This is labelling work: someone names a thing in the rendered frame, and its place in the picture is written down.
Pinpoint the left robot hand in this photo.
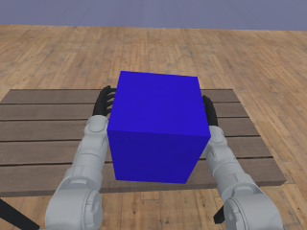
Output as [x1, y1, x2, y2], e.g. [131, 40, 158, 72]
[92, 85, 117, 117]

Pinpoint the table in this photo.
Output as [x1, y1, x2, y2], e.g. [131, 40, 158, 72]
[0, 89, 287, 230]

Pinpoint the left robot forearm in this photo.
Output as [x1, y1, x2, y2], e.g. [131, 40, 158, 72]
[45, 115, 109, 226]

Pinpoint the carton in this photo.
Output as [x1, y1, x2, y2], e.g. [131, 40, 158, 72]
[106, 71, 211, 184]

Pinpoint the right robot hand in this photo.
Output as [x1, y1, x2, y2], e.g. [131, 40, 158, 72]
[202, 95, 219, 127]

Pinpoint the robot left upper arm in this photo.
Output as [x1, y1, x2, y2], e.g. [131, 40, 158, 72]
[38, 188, 103, 230]

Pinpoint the right robot forearm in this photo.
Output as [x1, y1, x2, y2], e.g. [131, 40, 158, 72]
[202, 126, 283, 227]

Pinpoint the robot right upper arm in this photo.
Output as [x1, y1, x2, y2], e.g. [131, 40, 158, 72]
[224, 193, 297, 230]

